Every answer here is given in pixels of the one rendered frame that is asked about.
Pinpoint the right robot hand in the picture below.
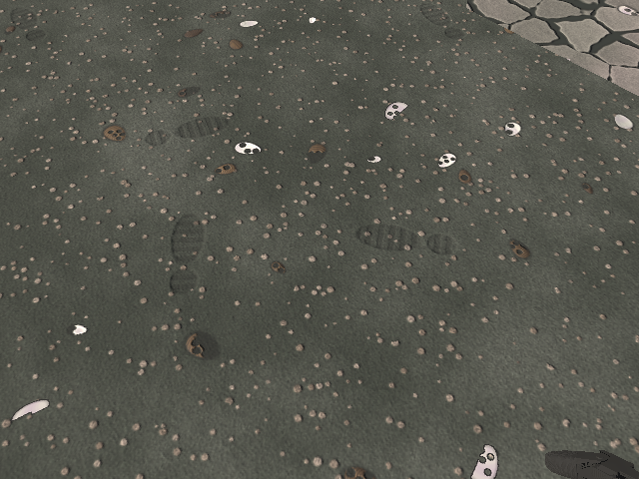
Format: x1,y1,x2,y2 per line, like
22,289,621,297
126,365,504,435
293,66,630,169
545,450,639,479

